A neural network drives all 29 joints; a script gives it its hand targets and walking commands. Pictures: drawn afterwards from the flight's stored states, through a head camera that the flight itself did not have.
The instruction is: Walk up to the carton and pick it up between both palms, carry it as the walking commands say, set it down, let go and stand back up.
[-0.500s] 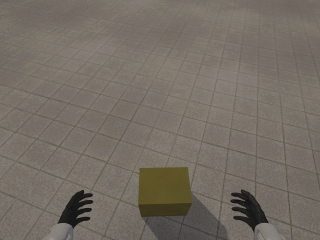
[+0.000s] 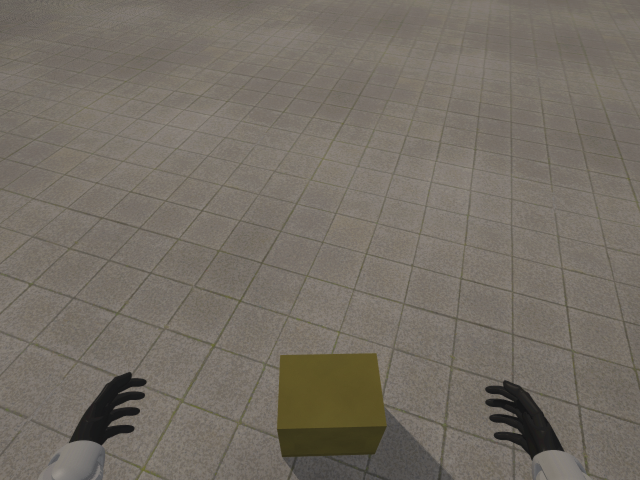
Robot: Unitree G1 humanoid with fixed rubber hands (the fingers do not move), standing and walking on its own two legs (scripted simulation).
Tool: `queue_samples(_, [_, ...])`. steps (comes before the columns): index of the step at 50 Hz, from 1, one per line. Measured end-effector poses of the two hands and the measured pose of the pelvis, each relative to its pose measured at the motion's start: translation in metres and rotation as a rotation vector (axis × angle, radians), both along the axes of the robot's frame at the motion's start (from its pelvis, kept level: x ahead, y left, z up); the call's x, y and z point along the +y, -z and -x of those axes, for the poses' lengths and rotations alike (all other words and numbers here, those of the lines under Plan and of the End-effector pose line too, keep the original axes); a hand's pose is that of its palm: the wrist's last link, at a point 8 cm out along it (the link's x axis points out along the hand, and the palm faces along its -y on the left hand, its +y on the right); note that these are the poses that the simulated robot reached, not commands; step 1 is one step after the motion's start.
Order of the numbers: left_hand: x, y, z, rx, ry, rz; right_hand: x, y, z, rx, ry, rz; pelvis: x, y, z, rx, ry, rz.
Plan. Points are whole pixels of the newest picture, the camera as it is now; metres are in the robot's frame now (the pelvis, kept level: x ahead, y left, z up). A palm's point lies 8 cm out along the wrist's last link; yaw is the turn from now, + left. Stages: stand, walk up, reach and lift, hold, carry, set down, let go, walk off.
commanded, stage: stand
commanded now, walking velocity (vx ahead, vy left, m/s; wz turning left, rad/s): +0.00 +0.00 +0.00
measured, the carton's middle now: (328, 405) +0.44 -0.06 -0.65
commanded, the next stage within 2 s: none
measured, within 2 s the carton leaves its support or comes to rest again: neither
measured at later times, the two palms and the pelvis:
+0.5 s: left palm (90, 439) +0.19 +0.27 -0.03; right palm (550, 453) +0.15 -0.28 -0.04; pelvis -0.01 +0.00 +0.00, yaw +0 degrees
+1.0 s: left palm (86, 451) +0.18 +0.27 -0.03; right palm (560, 469) +0.13 -0.29 -0.04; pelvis -0.01 +0.00 +0.00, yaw +0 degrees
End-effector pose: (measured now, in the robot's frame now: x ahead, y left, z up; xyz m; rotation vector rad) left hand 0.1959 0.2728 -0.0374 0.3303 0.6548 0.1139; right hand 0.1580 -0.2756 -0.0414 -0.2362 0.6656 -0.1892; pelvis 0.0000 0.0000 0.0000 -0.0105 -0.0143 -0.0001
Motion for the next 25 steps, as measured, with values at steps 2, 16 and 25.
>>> queue_samples(2, [0.0015,-0.0008,-0.0019,-0.006,0.001,-0.002,0.0001,-0.0006,-0.0009,-0.003,0.002,0.003,0.0006,0.0001,-0.0013,0.002,0.0,0.001])
queue_samples(16, [-0.0024,-0.0041,0.0008,-0.03,0.014,-0.007,-0.0042,-0.0013,0.0039,-0.017,0.003,0.009,-0.0013,0.0011,0.003,-0.01,0.0,-0.001])
queue_samples(25, [-0.002,-0.0072,0.003,-0.047,0.011,-0.012,-0.0075,-0.0019,0.0077,-0.026,0.002,0.015,-0.0024,0.0014,0.006,-0.016,0.0,-0.003])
